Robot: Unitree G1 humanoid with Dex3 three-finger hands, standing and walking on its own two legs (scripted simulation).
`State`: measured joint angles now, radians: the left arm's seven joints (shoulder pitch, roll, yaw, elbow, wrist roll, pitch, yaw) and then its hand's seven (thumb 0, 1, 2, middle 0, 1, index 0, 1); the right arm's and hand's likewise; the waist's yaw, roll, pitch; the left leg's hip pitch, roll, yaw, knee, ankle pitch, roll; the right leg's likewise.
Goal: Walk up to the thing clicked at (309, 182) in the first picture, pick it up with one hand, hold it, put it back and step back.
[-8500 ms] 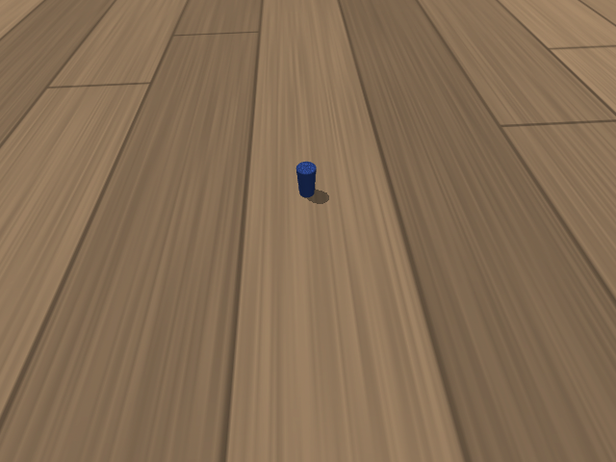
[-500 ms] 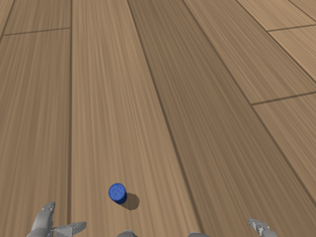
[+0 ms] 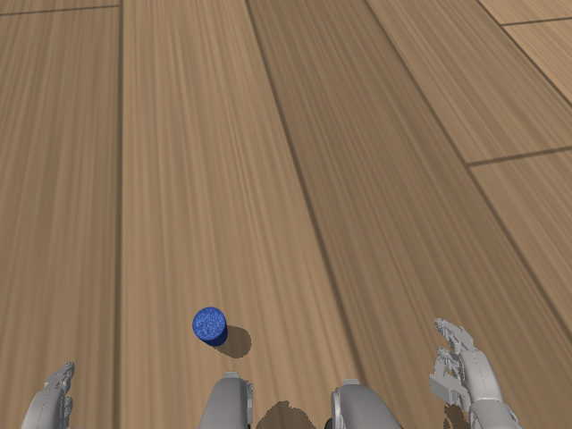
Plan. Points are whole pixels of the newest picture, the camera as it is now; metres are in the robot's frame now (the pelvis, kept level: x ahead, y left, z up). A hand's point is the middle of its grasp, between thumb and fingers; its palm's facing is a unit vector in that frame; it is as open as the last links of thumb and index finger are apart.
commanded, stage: go down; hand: left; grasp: from the side
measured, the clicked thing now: (212, 329) +0.37 +0.21 -0.61
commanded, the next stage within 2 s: none
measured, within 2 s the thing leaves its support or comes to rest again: neither
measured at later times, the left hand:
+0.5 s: hand (96, 364) +0.23 +0.34 -0.21, palm faces +0.17 -0.96 -0.23, open 17.5 cm
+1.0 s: hand (91, 341) +0.28 +0.38 -0.25, palm faces +0.20 -0.97 -0.17, open 17.2 cm
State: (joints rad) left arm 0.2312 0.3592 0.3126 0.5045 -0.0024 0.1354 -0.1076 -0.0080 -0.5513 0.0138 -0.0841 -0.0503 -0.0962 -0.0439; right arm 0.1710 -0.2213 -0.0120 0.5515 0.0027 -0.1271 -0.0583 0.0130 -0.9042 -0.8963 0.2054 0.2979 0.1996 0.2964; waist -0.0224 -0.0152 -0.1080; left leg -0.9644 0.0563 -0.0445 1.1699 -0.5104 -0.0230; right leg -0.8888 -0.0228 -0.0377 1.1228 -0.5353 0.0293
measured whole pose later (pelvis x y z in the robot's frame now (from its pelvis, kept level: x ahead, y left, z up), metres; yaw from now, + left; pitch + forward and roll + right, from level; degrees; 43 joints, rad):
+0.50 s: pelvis -0.04 +0.00 -0.13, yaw -2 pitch +30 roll -4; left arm -0.07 0.54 0.56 0.69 -0.12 -0.23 -0.38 -0.01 -0.57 0.06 -0.07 -0.10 -0.07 -0.09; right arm 0.11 -0.28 0.00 0.61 -0.02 -0.18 -0.05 0.01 -0.92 -0.90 0.21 0.30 0.20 0.30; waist -0.02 -0.03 -0.16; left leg -1.60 0.06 -0.09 1.71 -0.64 -0.04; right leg -1.52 -0.02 -0.04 1.68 -0.68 0.02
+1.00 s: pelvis -0.07 +0.00 -0.22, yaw -5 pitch +32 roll -6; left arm -0.33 0.72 0.75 0.90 -0.17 -0.33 -0.56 -0.01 -0.50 0.07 -0.05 -0.09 -0.06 -0.09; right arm 0.11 -0.32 0.04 0.68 -0.03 -0.17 -0.05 0.01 -0.91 -0.90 0.21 0.30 0.20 0.30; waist -0.03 -0.03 -0.15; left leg -1.91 0.06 -0.13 2.00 -0.66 -0.04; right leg -1.82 0.00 -0.06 1.95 -0.70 0.02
